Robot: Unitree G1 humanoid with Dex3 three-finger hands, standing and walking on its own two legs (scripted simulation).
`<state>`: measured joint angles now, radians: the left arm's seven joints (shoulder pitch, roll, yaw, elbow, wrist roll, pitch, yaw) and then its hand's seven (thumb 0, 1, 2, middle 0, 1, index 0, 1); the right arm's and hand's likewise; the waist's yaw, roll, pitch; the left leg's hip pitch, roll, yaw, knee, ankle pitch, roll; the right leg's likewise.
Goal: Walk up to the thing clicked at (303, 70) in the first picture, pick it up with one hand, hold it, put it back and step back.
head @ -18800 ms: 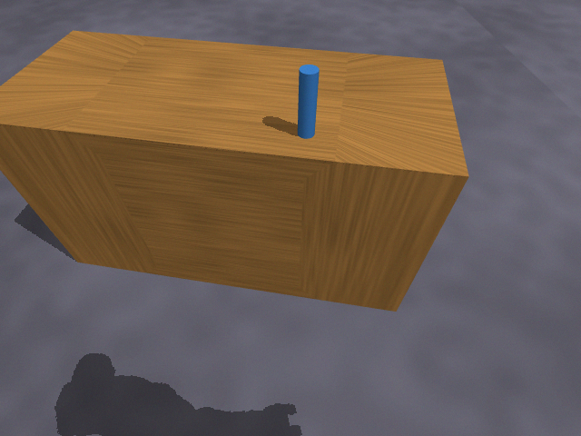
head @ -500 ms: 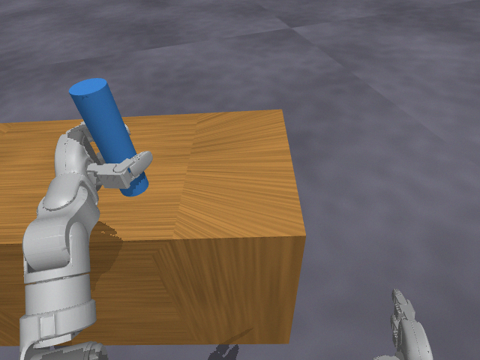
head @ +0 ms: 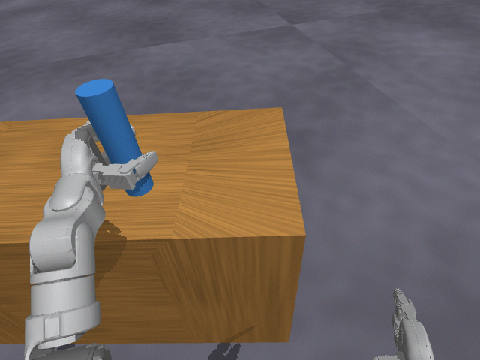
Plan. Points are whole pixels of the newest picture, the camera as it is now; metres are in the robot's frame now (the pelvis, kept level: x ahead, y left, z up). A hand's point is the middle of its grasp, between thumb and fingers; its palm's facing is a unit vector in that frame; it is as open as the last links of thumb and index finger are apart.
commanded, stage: hold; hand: left
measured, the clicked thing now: (120, 144) +0.33 +0.17 +0.25
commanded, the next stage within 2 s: crouch in 0.22 s
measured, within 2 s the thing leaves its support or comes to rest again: neither
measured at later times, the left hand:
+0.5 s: hand (127, 150) +0.35 +0.18 +0.22, palm faces +0.19 -0.98 +0.03, open 7.9 cm
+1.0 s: hand (122, 163) +0.41 +0.23 +0.15, palm faces +0.25 -0.97 +0.00, open 7.9 cm
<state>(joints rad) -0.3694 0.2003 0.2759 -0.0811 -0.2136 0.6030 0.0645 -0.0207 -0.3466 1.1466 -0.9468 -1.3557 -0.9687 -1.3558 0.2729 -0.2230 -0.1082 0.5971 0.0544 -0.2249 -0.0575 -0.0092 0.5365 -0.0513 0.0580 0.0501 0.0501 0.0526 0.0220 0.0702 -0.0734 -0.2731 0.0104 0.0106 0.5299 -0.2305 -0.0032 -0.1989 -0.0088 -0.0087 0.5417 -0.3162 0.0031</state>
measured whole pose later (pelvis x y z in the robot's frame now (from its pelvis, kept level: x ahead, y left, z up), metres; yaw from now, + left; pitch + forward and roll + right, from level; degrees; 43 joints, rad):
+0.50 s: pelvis +0.00 +0.00 +0.00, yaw +0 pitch -2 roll +0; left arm -0.41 0.22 0.28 0.00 -0.21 0.58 0.04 -0.02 -0.35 1.15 -0.95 -1.35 -0.98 -1.35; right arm 0.25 -0.22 -0.12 0.63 0.05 -0.23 -0.06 -0.01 0.54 -0.05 0.06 0.05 0.05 0.05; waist 0.02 0.06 -0.07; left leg -0.27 0.01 0.01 0.52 -0.23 0.00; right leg -0.19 -0.01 -0.01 0.53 -0.31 0.01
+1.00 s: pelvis -0.01 +0.01 +0.00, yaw -1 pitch +4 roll -1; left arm -0.55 0.36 0.33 0.58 -0.17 0.09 -0.01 -0.02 -0.35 1.16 -0.95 -1.36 -0.97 -1.36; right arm 0.20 -0.23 -0.09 0.72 0.03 -0.25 -0.07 -0.01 0.55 -0.05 0.06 0.05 0.05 0.05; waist -0.04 0.03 -0.05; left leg -0.41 0.02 0.02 0.58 -0.23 0.00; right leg -0.33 0.00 0.00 0.57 -0.30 0.01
